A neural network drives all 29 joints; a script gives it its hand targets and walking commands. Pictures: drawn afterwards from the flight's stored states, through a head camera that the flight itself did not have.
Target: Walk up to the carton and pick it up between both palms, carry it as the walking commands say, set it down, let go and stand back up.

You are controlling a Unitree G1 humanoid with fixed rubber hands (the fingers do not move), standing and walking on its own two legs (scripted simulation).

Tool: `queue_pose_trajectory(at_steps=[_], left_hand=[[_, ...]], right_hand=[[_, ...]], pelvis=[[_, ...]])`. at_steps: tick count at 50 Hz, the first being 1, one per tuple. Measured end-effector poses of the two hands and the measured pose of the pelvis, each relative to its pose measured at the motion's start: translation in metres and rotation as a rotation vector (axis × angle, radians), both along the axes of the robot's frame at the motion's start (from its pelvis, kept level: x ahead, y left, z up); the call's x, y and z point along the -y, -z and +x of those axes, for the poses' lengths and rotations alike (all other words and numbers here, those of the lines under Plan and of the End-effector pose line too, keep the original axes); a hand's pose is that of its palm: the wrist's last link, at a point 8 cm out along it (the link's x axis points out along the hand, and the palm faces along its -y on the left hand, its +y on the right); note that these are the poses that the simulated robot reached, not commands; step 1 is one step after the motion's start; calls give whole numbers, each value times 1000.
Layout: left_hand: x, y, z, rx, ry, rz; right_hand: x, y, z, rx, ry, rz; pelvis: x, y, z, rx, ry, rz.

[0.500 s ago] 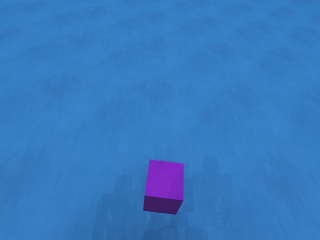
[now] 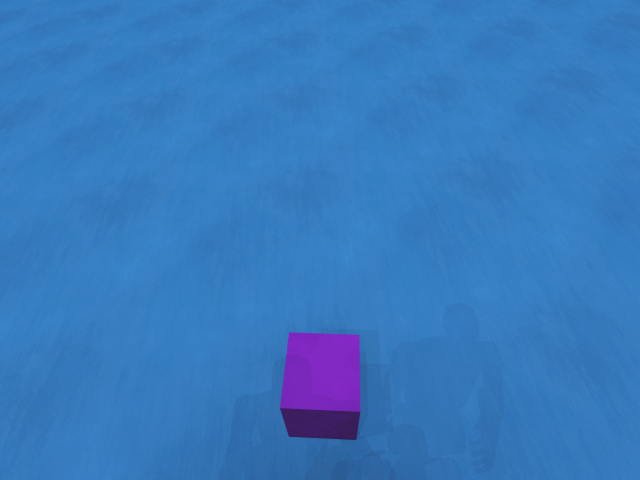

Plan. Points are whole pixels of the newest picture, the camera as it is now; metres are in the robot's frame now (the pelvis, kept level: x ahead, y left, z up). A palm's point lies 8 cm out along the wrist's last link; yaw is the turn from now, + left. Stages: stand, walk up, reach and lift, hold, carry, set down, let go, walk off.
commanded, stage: walk up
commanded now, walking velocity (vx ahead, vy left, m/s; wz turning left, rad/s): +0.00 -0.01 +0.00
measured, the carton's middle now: (323, 387) +0.50 +0.01 -0.65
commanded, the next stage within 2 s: none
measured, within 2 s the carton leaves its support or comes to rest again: neither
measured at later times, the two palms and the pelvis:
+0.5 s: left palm out of the picture +0.00 +0.20 -0.14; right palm out of the picture -0.02 -0.20 -0.15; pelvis +0.01 +0.00 +0.00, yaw -1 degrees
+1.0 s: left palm out of the picture +0.01 +0.30 -0.16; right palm out of the picture +0.15 -0.13 -0.14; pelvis +0.10 +0.09 -0.01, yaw -1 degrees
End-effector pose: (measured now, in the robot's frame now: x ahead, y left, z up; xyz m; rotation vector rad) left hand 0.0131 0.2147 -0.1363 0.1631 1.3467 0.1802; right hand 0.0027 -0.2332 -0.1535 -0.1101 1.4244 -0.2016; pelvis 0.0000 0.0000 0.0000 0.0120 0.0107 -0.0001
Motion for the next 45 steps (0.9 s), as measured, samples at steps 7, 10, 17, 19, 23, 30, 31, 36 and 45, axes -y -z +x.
queue_pose_trajectory(at_steps=[7, 10, 17, 19, 23, 30, 31, 36, 45], left_hand=[[14, 3, -14, -59, -20, -25], [15, 6, -16, -73, -41, -34], [15, 4, -15, -71, -44, -48], [15, 5, -15, -74, -40, -52], [15, 6, -16, -80, -40, -56], [9, 7, -22, -67, -70, -55], [6, 6, -26, -69, -79, -51], [-13, -2, -47, -123, -113, -32], [-54, 2, -45, -223, -140, -70]], right_hand=[[-7, 1, -4, -25, -3, 25], [-15, -1, -7, -34, -10, 38], [-26, -5, -14, -46, -13, 53], [-28, -5, -16, -46, -6, 56], [-33, -6, -21, -49, 1, 59], [-34, -4, -25, -80, -10, 62], [-33, -5, -22, -83, -20, 58], [-31, -11, 11, -35, -64, 32], [-73, -14, 105, 107, -118, 7]], pelvis=[[7, -1, 4, -10, -2, -20], [9, -1, 7, -4, -8, -18], [7, -5, 12, 3, 8, -16], [6, -5, 13, 4, 12, -16], [5, -5, 14, 9, 15, -15], [0, -3, 15, 8, 16, -9], [-1, -3, 16, 9, 19, -6], [-16, -7, 27, 13, 16, 3], [-67, -1, 71, 7, 7, -9]])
